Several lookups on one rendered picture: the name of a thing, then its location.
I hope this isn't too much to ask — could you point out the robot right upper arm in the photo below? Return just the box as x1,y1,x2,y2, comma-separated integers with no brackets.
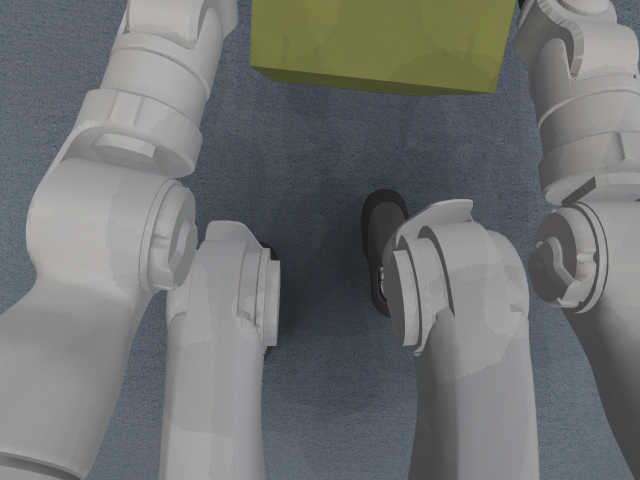
528,201,640,480

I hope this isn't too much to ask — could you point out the robot left upper arm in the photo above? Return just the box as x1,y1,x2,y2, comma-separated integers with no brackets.
0,158,198,480

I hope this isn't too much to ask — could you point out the robot right shin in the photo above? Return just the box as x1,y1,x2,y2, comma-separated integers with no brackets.
380,199,529,318

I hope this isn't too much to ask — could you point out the carton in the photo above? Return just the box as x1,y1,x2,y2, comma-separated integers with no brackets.
250,0,516,96

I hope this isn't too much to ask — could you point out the robot left forearm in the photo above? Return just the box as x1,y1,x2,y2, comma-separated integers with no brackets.
26,0,238,263

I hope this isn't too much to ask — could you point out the right robot foot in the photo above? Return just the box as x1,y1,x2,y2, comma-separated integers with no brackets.
361,189,409,317

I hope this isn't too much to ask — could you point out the robot right forearm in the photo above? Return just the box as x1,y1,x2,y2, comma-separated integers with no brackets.
513,0,640,206

